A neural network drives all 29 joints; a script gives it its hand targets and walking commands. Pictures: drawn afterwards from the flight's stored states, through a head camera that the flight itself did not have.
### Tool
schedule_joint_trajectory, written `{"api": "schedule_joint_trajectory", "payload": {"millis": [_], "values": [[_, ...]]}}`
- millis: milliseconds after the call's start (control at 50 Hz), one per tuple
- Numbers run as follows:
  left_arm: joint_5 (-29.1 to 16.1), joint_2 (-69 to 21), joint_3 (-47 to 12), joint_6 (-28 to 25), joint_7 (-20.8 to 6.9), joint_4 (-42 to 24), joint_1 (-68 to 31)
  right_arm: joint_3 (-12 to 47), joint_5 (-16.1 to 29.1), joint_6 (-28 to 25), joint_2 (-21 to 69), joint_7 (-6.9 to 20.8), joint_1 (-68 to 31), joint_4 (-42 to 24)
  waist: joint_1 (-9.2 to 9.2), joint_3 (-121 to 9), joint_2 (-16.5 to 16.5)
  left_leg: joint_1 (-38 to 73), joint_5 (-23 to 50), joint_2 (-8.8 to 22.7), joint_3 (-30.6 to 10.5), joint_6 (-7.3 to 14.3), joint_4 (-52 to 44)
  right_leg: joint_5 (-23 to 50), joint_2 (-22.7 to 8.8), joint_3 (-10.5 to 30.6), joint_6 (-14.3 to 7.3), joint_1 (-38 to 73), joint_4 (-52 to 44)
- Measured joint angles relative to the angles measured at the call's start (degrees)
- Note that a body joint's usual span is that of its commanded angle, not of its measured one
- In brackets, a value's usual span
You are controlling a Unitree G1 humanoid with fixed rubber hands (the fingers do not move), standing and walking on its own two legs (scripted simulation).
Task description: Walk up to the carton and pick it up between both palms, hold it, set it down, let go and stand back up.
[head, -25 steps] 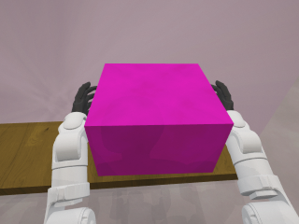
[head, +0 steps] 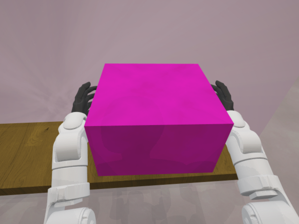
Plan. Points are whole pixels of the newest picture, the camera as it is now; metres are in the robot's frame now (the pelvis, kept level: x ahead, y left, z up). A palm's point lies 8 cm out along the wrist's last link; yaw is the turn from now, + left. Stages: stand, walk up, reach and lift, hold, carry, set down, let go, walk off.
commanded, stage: hold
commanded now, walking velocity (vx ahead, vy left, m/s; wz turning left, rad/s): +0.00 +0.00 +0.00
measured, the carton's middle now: (154, 113) +0.36 +0.01 +0.15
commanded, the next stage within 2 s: none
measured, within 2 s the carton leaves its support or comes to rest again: neither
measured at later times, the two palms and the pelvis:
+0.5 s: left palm (81, 113) +0.35 +0.19 +0.17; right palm (223, 110) +0.36 -0.18 +0.17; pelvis +0.00 +0.00 +0.00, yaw +0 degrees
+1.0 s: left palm (81, 113) +0.35 +0.19 +0.17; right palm (223, 110) +0.36 -0.18 +0.17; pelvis +0.00 +0.00 +0.00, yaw +0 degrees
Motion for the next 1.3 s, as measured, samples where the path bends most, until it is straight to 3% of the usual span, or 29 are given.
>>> {"api": "schedule_joint_trajectory", "payload": {"millis": [1300], "values": [[0.0, 0.0, 0.0, 0.0, 0.0, 0.0, 0.0, 0.0, 0.0, 0.1, 0.0, 0.0, 0.0, 0.0, 0.02, 0.0, 0.0, 0.0, 0.0, 0.0, -0.1, 0.0, 0.0, 0.0, 0.0, 0.0, 0.0, 0.0, 0.0]]}}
